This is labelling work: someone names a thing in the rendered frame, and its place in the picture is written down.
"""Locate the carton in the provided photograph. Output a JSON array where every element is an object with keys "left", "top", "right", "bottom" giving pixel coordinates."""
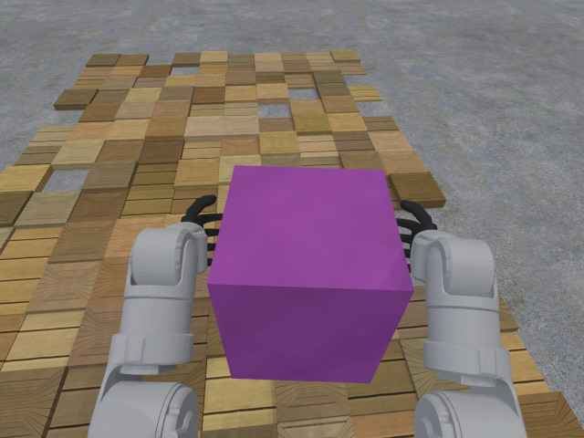
[{"left": 207, "top": 165, "right": 414, "bottom": 383}]

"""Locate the robot left upper arm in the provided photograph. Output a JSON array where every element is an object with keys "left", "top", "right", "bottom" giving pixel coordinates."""
[{"left": 89, "top": 381, "right": 198, "bottom": 438}]

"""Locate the right robot forearm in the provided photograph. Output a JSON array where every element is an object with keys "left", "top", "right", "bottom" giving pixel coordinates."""
[{"left": 410, "top": 230, "right": 527, "bottom": 438}]

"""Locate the robot right upper arm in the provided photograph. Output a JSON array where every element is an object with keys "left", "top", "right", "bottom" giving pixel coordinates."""
[{"left": 413, "top": 390, "right": 526, "bottom": 438}]

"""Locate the robot right hand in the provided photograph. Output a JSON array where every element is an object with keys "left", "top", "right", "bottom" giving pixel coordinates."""
[{"left": 396, "top": 200, "right": 437, "bottom": 273}]

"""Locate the robot left hand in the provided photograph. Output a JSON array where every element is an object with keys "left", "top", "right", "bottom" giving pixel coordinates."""
[{"left": 181, "top": 195, "right": 223, "bottom": 266}]

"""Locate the left robot forearm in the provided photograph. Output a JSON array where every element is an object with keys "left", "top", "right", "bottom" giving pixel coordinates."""
[{"left": 88, "top": 222, "right": 207, "bottom": 438}]

